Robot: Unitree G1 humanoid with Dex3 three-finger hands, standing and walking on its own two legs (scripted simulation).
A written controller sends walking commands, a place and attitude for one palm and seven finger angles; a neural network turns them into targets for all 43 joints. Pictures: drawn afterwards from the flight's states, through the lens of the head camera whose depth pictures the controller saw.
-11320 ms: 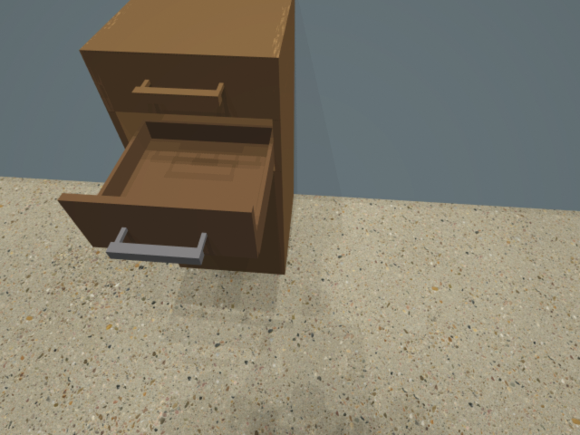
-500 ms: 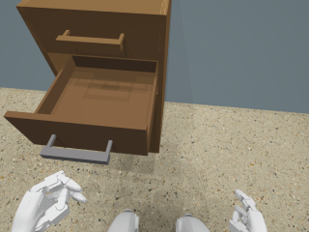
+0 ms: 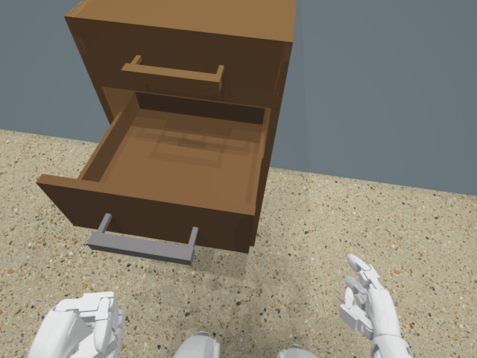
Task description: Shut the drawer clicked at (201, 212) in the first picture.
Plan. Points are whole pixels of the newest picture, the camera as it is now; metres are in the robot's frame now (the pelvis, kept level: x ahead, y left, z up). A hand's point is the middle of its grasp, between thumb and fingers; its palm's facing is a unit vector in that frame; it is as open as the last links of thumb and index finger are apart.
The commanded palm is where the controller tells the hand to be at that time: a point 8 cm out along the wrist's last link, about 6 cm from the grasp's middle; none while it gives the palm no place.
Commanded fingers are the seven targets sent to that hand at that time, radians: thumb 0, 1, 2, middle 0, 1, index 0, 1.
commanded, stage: raise the hand and make a fist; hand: left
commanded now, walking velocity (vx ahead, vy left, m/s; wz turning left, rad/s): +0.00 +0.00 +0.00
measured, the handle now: (146, 237) +0.32 +0.21 -0.03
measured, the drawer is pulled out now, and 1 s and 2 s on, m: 0.28 0.28 0.28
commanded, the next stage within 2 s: bring the fist close to the handle in 0.52 s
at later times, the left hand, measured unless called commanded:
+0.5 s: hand (102, 352) +0.13 +0.18 +0.06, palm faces -0.03 -1.00 -0.05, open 3.2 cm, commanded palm +0.08 +0.25 +0.07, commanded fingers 0.00 0.90 0.90 -1.40 -1.60 -1.40 -1.60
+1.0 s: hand (125, 330) +0.16 +0.18 +0.03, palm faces -0.05 -1.00 -0.05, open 3.2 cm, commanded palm +0.12 +0.24 +0.03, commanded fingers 0.00 0.90 0.90 -1.40 -1.60 -1.40 -1.60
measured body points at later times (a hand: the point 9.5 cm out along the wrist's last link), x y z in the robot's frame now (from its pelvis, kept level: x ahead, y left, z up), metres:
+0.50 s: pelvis +0.00 +0.01 +0.00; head +0.05 +0.03 +0.44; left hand +0.12 +0.24 +0.07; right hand +0.21 -0.22 -0.05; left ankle +0.02 +0.09 -0.66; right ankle +0.02 -0.11 -0.66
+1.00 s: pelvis -0.01 +0.00 -0.02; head +0.06 +0.02 +0.42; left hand +0.16 +0.23 +0.03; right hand +0.20 -0.23 -0.08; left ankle +0.02 +0.09 -0.66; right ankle +0.02 -0.11 -0.66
